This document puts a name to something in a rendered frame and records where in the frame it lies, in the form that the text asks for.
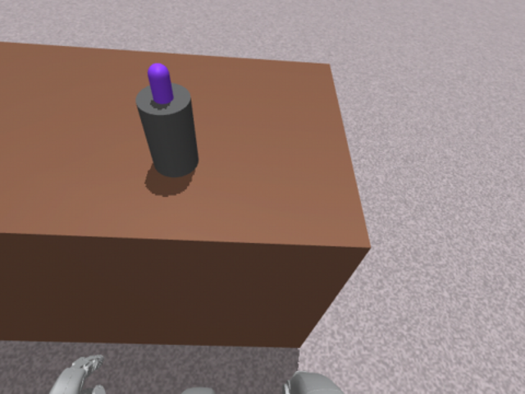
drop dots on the bottle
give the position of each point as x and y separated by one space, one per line
165 110

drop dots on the left robot hand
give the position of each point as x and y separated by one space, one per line
71 380

